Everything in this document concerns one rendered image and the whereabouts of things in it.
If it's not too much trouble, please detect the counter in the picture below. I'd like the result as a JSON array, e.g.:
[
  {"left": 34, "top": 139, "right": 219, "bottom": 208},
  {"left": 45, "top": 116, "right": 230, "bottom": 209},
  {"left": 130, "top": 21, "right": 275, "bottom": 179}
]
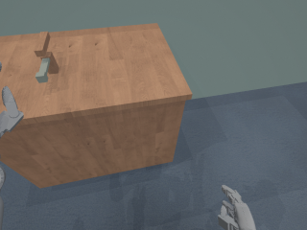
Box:
[{"left": 0, "top": 23, "right": 193, "bottom": 189}]

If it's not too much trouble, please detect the robot left hand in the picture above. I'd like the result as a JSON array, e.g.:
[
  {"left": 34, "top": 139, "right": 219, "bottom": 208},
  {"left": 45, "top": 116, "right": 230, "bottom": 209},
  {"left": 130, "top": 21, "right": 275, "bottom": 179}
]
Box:
[{"left": 0, "top": 61, "right": 24, "bottom": 139}]

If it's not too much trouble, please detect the tap lever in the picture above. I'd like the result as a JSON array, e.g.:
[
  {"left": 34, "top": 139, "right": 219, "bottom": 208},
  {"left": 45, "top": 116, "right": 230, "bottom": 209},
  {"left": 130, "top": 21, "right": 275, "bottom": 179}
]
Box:
[{"left": 35, "top": 57, "right": 51, "bottom": 83}]

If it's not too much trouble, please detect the robot right hand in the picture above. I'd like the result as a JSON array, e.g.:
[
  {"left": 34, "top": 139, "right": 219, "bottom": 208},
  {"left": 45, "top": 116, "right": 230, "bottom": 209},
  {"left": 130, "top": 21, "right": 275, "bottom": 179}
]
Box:
[{"left": 218, "top": 185, "right": 256, "bottom": 230}]

